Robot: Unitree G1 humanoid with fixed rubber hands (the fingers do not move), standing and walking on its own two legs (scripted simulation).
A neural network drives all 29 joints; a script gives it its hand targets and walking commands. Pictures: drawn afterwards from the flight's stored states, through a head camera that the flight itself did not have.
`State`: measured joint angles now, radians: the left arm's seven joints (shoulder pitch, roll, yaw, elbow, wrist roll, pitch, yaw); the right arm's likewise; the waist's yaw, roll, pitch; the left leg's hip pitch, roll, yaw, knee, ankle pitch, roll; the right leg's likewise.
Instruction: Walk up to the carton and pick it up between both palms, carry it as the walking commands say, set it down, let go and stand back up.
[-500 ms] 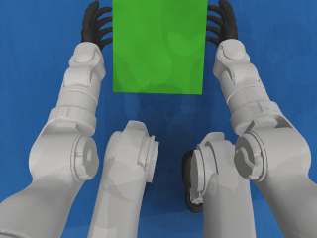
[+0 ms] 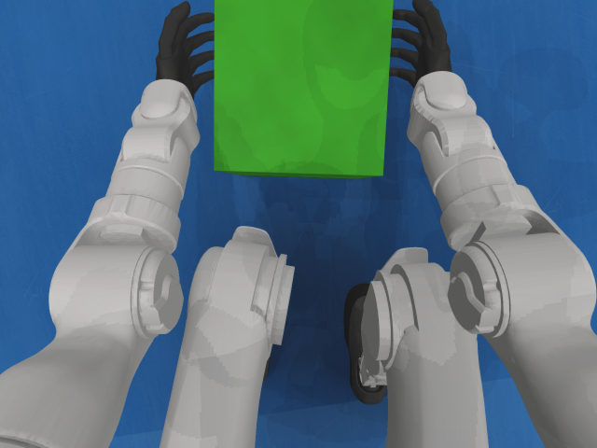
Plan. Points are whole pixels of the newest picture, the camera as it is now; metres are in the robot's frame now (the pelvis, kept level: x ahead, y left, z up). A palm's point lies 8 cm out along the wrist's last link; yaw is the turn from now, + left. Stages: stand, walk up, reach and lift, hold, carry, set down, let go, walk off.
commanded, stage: set down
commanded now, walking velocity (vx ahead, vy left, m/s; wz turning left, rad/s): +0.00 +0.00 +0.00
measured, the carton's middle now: (301, 78) +0.53 +0.07 -0.23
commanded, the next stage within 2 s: let go in 1.98 s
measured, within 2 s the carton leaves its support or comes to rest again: neither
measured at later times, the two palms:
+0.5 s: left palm (150, 107) +0.46 +0.24 -0.17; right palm (459, 93) +0.51 -0.12 -0.16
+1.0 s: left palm (119, 78) +0.46 +0.24 -0.09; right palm (477, 63) +0.51 -0.10 -0.08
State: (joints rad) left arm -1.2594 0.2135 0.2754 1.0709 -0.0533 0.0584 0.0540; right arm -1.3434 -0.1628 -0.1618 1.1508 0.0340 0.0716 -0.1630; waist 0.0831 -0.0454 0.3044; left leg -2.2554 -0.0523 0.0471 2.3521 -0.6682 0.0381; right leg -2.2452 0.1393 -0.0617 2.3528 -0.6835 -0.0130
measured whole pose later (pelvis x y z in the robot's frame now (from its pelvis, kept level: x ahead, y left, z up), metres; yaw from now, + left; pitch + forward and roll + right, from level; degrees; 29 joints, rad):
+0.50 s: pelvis -0.01 +0.00 +0.01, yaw +1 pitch +35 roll -1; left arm -1.21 0.31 0.16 1.11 -0.22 -0.02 0.08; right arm -1.27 -0.30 -0.04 1.11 0.20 0.04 -0.12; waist 0.07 -0.03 0.30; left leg -2.30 -0.01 0.07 2.30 -0.61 0.08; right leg -2.28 0.10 -0.06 2.31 -0.65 -0.02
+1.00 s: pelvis -0.03 +0.00 +0.07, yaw +1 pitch +29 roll -2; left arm -1.15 0.33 0.16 0.47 -0.22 0.30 0.13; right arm -1.21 -0.31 -0.07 0.52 0.24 0.31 -0.18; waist 0.07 -0.04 0.52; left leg -2.06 -0.05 0.03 2.13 -0.58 0.06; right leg -2.02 0.10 -0.06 2.13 -0.63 -0.01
